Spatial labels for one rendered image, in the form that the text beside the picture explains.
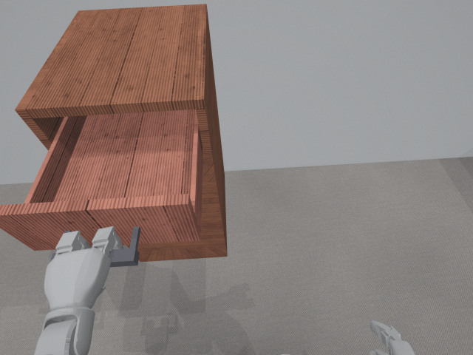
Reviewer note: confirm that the handle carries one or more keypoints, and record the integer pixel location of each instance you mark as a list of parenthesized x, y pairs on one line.
[(124, 257)]

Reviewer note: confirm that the robot left forearm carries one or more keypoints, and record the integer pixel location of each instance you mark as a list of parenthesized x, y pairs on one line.
[(66, 331)]

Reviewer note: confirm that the drawer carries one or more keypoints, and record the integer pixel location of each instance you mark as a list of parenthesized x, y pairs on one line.
[(131, 169)]

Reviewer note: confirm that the right robot hand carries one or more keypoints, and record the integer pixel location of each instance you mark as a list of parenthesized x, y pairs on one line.
[(391, 339)]

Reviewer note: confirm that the cabinet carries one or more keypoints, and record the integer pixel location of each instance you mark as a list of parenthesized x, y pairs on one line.
[(140, 59)]

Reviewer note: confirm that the left robot hand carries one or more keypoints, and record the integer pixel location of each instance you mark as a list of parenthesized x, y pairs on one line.
[(77, 273)]

